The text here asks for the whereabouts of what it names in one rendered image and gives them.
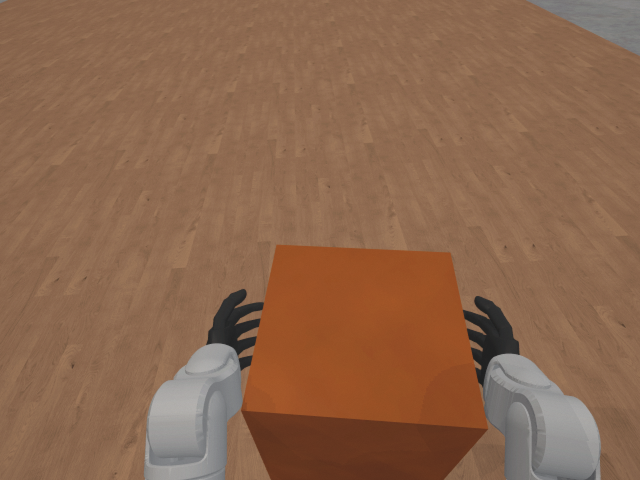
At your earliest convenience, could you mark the right robot forearm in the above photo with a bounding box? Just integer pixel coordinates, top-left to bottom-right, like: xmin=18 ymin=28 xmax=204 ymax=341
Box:
xmin=483 ymin=354 xmax=601 ymax=480

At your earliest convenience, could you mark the left robot forearm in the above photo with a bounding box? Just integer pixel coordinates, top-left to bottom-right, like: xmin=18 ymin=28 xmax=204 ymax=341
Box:
xmin=144 ymin=343 xmax=243 ymax=480

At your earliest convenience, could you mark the right robot hand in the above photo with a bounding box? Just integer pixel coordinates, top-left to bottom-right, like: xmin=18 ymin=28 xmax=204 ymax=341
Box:
xmin=463 ymin=296 xmax=520 ymax=387

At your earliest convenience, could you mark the left robot hand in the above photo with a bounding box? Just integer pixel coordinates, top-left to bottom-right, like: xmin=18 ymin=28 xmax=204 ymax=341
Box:
xmin=206 ymin=289 xmax=264 ymax=371

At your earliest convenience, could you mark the carton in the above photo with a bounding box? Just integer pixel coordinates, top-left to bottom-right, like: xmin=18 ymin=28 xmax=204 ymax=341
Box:
xmin=241 ymin=245 xmax=488 ymax=480

